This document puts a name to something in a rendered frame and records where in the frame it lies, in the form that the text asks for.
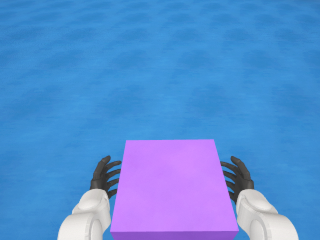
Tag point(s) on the robot left forearm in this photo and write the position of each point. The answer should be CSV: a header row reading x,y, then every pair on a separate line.
x,y
89,218

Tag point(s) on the robot left hand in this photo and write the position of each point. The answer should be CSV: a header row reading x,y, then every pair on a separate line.
x,y
100,176

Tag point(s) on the carton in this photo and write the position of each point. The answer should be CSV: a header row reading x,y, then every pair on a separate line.
x,y
172,190

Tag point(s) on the robot right hand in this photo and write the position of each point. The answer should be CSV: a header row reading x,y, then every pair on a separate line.
x,y
241,178

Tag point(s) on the robot right forearm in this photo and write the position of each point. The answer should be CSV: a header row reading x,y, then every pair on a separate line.
x,y
260,220

